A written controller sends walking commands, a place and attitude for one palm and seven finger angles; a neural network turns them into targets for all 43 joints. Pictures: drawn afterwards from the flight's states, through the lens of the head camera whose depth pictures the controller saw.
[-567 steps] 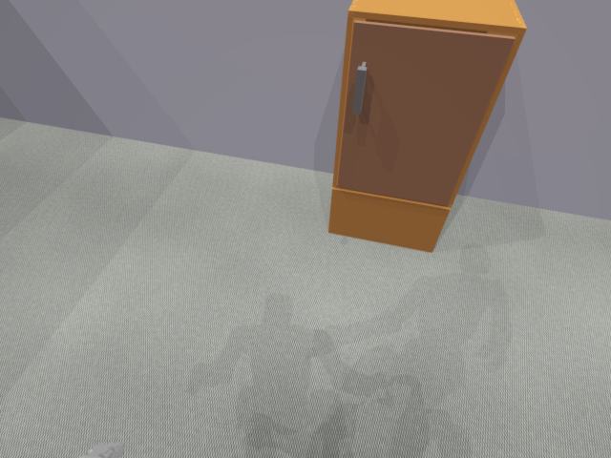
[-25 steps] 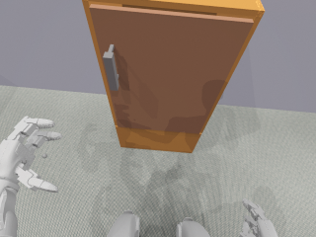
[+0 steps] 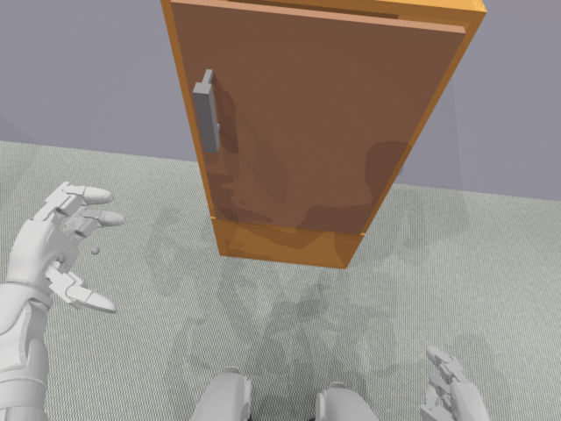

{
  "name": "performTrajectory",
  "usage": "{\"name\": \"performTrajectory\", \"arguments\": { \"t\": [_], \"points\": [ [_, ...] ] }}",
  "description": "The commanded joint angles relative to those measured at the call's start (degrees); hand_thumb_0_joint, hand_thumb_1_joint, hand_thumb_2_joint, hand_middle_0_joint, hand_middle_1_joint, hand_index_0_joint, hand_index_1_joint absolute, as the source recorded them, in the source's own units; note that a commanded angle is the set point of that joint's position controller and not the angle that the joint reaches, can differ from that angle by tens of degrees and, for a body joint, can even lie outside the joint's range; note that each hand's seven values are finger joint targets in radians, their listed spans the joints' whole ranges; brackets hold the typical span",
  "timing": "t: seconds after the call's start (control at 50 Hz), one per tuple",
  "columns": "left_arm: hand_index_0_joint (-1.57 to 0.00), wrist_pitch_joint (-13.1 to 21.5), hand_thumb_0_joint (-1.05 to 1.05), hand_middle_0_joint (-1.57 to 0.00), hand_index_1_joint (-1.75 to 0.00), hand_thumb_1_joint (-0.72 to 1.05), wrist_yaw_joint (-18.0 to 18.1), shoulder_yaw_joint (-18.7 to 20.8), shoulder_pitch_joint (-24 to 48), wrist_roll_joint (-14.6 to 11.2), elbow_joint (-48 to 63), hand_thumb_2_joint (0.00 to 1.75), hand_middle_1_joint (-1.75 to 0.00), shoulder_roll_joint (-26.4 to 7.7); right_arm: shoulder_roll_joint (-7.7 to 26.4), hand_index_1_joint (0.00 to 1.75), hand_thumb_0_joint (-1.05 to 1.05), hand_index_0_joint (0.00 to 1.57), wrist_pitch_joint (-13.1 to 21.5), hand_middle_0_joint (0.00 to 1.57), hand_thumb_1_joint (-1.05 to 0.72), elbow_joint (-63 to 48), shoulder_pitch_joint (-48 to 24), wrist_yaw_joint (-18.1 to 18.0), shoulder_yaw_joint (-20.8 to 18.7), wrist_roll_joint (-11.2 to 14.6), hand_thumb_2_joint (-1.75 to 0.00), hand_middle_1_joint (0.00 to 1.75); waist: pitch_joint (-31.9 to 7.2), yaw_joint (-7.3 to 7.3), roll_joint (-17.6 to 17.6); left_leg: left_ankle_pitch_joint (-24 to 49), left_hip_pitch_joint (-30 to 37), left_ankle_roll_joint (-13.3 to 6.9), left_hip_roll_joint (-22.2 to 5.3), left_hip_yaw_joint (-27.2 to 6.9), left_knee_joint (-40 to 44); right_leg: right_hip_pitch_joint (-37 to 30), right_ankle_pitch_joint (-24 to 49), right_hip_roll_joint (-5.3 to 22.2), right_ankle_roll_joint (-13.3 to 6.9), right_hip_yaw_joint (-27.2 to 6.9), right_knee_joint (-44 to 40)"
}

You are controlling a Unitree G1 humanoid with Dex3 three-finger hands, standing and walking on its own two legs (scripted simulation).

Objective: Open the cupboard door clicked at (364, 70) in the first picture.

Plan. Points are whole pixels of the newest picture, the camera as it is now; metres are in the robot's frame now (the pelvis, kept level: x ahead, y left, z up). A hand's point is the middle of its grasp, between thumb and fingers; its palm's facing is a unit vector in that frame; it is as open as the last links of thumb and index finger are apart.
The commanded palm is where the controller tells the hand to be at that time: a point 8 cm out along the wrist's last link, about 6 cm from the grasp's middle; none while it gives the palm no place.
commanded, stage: move the hooked fingers beside the handle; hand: left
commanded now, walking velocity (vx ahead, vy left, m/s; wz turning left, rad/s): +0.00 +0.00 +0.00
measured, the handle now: (210, 112) +0.60 +0.17 +0.04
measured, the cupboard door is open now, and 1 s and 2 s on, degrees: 0 0 0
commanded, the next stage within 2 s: none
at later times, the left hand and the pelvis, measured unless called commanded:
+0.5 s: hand (123, 198) +0.40 +0.26 +0.04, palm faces -0.06 -1.00 -0.01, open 14.0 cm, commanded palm +0.39 +0.30 +0.05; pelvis +0.01 +0.01 +0.00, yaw -1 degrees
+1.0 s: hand (146, 156) +0.48 +0.25 +0.05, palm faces -0.05 -1.00 -0.02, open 13.9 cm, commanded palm +0.47 +0.28 +0.05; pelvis +0.00 +0.01 -0.01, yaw -3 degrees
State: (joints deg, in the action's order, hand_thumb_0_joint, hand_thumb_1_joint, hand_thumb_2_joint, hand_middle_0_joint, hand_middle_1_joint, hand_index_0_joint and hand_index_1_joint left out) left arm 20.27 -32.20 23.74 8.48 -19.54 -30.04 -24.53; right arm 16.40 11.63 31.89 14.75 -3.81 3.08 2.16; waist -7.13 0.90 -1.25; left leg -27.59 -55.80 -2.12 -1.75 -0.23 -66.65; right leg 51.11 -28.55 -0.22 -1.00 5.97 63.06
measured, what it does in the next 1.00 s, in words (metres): stands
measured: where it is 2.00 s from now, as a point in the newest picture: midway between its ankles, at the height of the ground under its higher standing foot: outside the picture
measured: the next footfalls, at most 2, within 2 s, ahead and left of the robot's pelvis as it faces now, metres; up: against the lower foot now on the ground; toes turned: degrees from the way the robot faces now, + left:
none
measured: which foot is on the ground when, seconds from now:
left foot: down 0.00-1.00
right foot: down 0.00-1.00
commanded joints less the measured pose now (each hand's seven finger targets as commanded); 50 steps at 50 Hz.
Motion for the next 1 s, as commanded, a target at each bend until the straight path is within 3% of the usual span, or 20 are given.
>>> {"name": "performTrajectory", "arguments": {
  "t": [0.0, 0.02, 0.04, 0.08, 0.1, 0.16, 0.24, 0.38, 0.4, 0.46, 0.5, 0.54, 0.6, 0.68, 0.74, 0.82, 0.88, 0.9, 0.96, 0.98],
  "points": [
    [-0.30, 2.7, 0.00, -0.30, -1.20, -0.50, 0.9, 4.7, 17.6, -0.5, 10.2, 0.30, -1.20, -16.8, 9.5, 0.30, 0.00, 0.20, 2.3, 0.20, -0.90, -6.2, 2.2, -1.1, -4.4, 0.2, -0.90, 0.30, -18.9, 1.49, -5.7, 10.5, 16.9, 0.6, 0.6, -3.7, 11.0, -4.5, 6.9, -1.7, -1.0, -4.0, -9.0],
    [-0.30, 2.4, 0.00, -0.30, -1.20, -0.50, 1.1, 4.4, 18.0, -0.2, 9.9, 0.30, -1.20, -16.5, 9.3, 0.30, 0.00, 0.20, 2.1, 0.20, -0.90, -6.3, 2.1, -0.9, -4.3, 0.2, -0.90, 0.30, -19.6, 1.22, -7.1, 11.9, 17.3, 0.7, 0.7, -3.5, 11.0, -4.8, 8.1, -1.5, -1.0, -4.0, -8.8],
    [-0.30, 1.9, 0.00, -0.30, -1.20, -0.50, 1.4, 5.4, 17.3, -0.2, 8.8, 0.30, -1.20, -17.4, 9.5, 0.30, 0.00, 0.20, 1.8, 0.20, -0.90, -6.2, 2.6, -0.8, -4.4, 0.0, -0.90, 0.30, -20.2, 0.99, -5.2, 13.3, 16.9, 0.6, 0.6, -3.6, 10.7, -5.7, 9.3, -1.8, -1.1, -3.8, -8.5],
    [-0.30, 1.3, 0.00, -0.30, -1.20, -0.50, 2.0, 6.9, 17.2, 0.3, 7.5, 0.30, -1.20, -18.9, 9.5, 0.30, 0.00, 0.20, 1.0, 0.20, -0.90, -6.3, 2.9, -0.4, -4.4, 0.1, -0.90, 0.30, -20.6, 0.44, -5.7, 15.0, 16.8, 0.9, 0.5, -3.4, 11.0, -6.5, 10.9, -1.6, -0.9, -3.7, -8.3],
    [-0.30, 1.0, 0.00, -0.30, -1.20, -0.50, 2.3, 5.9, 17.4, 0.2, 7.1, 0.30, -1.20, -17.5, 9.2, 0.30, 0.00, 0.20, 0.7, 0.20, -0.90, -6.6, 2.7, -0.2, -4.4, 0.1, -0.90, 0.30, -20.4, 0.78, -5.7, 14.4, 16.2, 0.7, 0.7, -2.9, 10.8, -6.5, 10.8, -1.6, -0.7, -4.0, -8.6],
    [-0.30, 1.1, 0.00, -0.30, -1.20, -0.50, 3.1, 7.4, 18.7, 0.6, 4.3, 0.30, -1.20, -19.0, 9.5, 0.30, 0.00, 0.20, -0.2, 0.20, -0.90, -6.3, 3.7, 0.0, -4.5, 0.0, -0.90, 0.30, -19.9, 1.02, -3.8, 15.3, 14.9, 0.6, 0.5, -2.7, 10.6, -7.1, 12.1, -1.9, -0.7, -3.9, -8.4],
    [-0.30, 2.3, 0.00, -0.30, -1.20, -0.50, 3.2, 5.9, 20.2, 0.6, 4.2, 0.30, -1.20, -17.3, 9.5, 0.30, 0.00, 0.20, -0.9, 0.20, -0.90, -6.1, 4.8, 0.6, -4.9, -0.1, -0.90, 0.30, -21.5, 1.48, -4.7, 18.8, 16.7, 0.6, 0.4, -2.7, 10.0, -6.8, 14.8, -2.1, -0.8, -3.8, -8.0],
    [-0.30, 3.7, 0.00, -0.30, -1.20, -0.50, 3.0, 3.0, 31.7, 2.5, -0.5, 0.30, -1.20, -16.6, 10.1, 0.30, 0.00, 0.20, -2.3, 0.20, -0.90, -3.3, 6.6, 0.4, -5.2, -0.2, -0.90, 0.30, -20.2, 3.98, -6.4, 16.9, 18.5, 1.0, -0.2, -3.9, 10.0, -0.8, 11.5, -2.0, -0.8, -3.3, -7.8],
    [-0.30, 3.9, 0.00, -0.30, -1.20, -0.50, 3.2, 4.1, 32.4, 2.7, -1.1, 0.30, -1.20, -17.7, 10.3, 0.30, 0.00, 0.20, -2.4, 0.20, -0.90, -3.0, 7.0, 0.4, -5.4, -0.4, -0.90, 0.30, -21.2, 3.70, -5.4, 17.3, 18.7, 1.0, -0.2, -4.1, 9.8, -1.4, 11.8, -1.9, -0.8, -3.2, -7.7],
    [-0.30, 4.5, 0.00, -0.30, -1.20, -0.50, 3.7, 4.6, 34.9, 3.8, -1.6, 0.30, -1.20, -19.4, 10.3, 0.30, 0.00, 0.20, -3.0, 0.20, -0.90, -2.6, 7.9, 0.5, -5.3, -0.5, -0.90, 0.30, -24.6, 3.47, -7.9, 20.9, 21.4, 1.3, -0.4, -4.3, 9.3, -0.9, 13.4, -1.9, -1.0, -3.3, -7.1],
    [-0.30, 4.8, 0.00, -0.30, -1.20, -0.50, 4.5, 3.8, 36.7, 4.2, -2.1, 0.30, -1.20, -18.4, 10.0, 0.30, 0.00, 0.20, -3.5, 0.20, -0.90, -2.2, 8.2, 0.7, -5.3, -0.7, -0.90, 0.30, -24.9, 3.62, -8.4, 22.2, 23.0, 1.6, -0.5, -4.8, 9.3, -0.1, 13.7, -1.9, -0.9, -3.0, -7.1],
    [-0.30, 4.8, 0.00, -0.30, -1.20, -0.50, 5.1, 5.9, 37.4, 4.5, -5.1, 0.30, -1.20, -21.0, 10.4, 0.30, 0.00, 0.20, -4.0, 0.20, -0.90, -2.0, 8.6, 0.7, -5.2, -0.8, -0.90, 0.30, -24.2, 3.57, -6.8, 21.7, 20.7, 1.3, -0.5, -4.6, 8.8, -0.8, 14.0, -2.1, -1.0, -3.1, -6.7],
    [-0.30, 4.3, 0.00, -0.30, -1.20, -0.50, 5.6, 5.5, 38.0, 5.2, -8.2, 0.30, -1.20, -20.4, 10.1, 0.30, 0.00, 0.20, -5.1, 0.20, -0.90, -2.1, 8.8, 1.1, -5.1, -0.8, -0.90, 0.30, -24.1, 3.60, -6.3, 20.7, 19.3, 1.2, -0.4, -4.0, 8.8, -1.6, 14.2, -2.1, -0.7, -3.3, -7.0],
    [-0.30, 4.3, 0.00, -0.30, -1.20, -0.50, 5.7, 4.3, 43.1, 6.6, -12.5, 0.30, -1.20, -20.6, 10.3, 0.30, 0.00, 0.20, -6.3, 0.20, -0.90, -1.6, 9.6, 1.3, -5.0, -0.8, -0.90, 0.30, -22.6, 4.98, -5.8, 18.9, 17.9, 0.9, -0.6, -4.1, 8.4, 0.5, 13.1, -2.2, -0.7, -3.2, -6.8],
    [-0.30, 5.4, 0.00, -0.30, -1.20, -0.50, 5.7, 3.5, 47.2, 6.9, -12.8, 0.30, -1.20, -20.5, 10.3, 0.30, 0.00, 0.20, -7.0, 0.20, -0.90, -1.6, 10.1, 1.4, -4.9, -1.0, -0.90, 0.30, -23.6, 5.25, -8.1, 20.0, 19.1, 0.9, -0.6, -4.3, 7.8, 1.8, 13.2, -2.4, -1.0, -3.3, -6.3],
    [-0.30, 6.1, 0.00, -0.30, -1.20, -0.50, 6.0, 3.9, 53.0, 7.8, -19.0, 0.30, -1.20, -22.3, 10.7, 0.30, 0.00, 0.20, -8.0, 0.20, -0.90, -0.1, 11.0, 1.2, -4.7, -1.1, -0.90, 0.30, -22.6, 6.98, -5.3, 15.5, 15.8, 0.5, -0.6, -4.5, 6.9, 3.2, 10.5, -2.4, -0.5, -3.5, -6.4],
    [-0.30, 7.1, 0.00, -0.30, -1.20, -0.50, 6.2, 6.3, 57.1, 8.9, -18.5, 0.30, -1.20, -26.8, 11.1, 0.30, 0.00, 0.20, -8.6, 0.20, -0.90, 0.2, 11.8, 1.1, -4.5, -1.5, -0.90, 0.30, -26.8, 6.45, -8.3, 17.8, 17.2, 0.6, -0.5, -4.7, 6.0, 2.9, 11.8, -2.3, -0.8, -3.8, -5.3],
    [-0.30, 6.9, 0.00, -0.30, -1.20, -0.50, 6.1, 5.2, 56.2, 9.3, -19.7, 0.30, -1.20, -25.7, 10.9, 0.30, 0.00, 0.20, -8.9, 0.20, -0.90, 0.1, 11.9, 1.2, -4.5, -1.5, -0.90, 0.30, -26.9, 6.59, -9.3, 18.5, 17.9, 0.7, -0.5, -4.7, 6.0, 3.8, 11.9, -2.4, -0.8, -3.6, -5.2],
    [-0.30, 7.0, 0.00, -0.30, -1.20, -0.50, 6.5, 5.6, 59.1, 9.9, -19.8, 0.30, -1.20, -27.5, 11.2, 0.30, 0.00, 0.20, -9.6, 0.20, -0.90, 0.4, 12.7, 1.4, -4.3, -1.8, -0.90, 0.30, -28.3, 7.02, -10.1, 20.6, 18.8, 0.8, -0.8, -5.4, 5.5, 4.5, 12.7, -2.5, -0.7, -3.4, -4.7],
    [-0.30, 6.8, 0.00, -0.30, -1.20, -0.50, 6.5, 4.5, 59.1, 9.8, -19.9, 0.30, -1.20, -25.8, 11.0, 0.30, 0.00, 0.20, -9.9, 0.20, -0.90, 0.5, 12.8, 1.6, -4.3, -1.8, -0.90, 0.30, -28.9, 7.38, -10.9, 21.6, 19.9, 0.8, -0.9, -5.3, 5.3, 5.1, 13.4, -2.5, -0.7, -3.4, -4.8]
  ]
}}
